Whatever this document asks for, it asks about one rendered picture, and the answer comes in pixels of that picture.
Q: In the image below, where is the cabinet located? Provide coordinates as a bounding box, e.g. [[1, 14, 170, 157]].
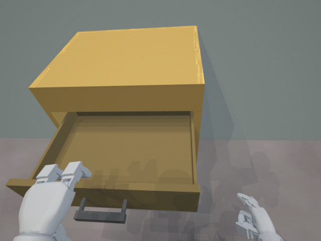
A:
[[29, 26, 205, 166]]

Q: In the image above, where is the drawer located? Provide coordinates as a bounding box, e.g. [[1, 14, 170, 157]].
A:
[[6, 111, 200, 212]]

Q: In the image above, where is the robot left hand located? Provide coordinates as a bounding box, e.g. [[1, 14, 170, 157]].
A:
[[19, 161, 92, 241]]

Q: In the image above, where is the handle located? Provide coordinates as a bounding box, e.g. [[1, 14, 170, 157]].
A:
[[73, 198, 128, 224]]

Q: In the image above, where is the robot right hand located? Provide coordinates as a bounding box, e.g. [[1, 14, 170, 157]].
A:
[[236, 193, 276, 241]]

